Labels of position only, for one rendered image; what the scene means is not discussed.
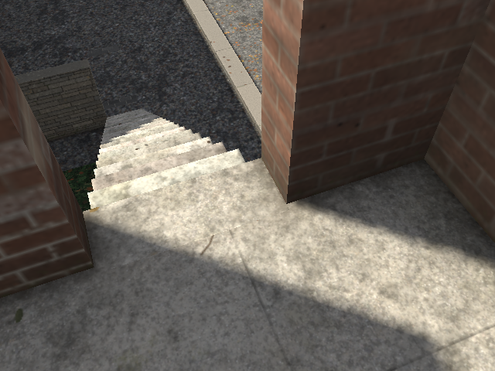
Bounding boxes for stairs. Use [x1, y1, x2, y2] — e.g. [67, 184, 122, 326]
[87, 109, 245, 209]

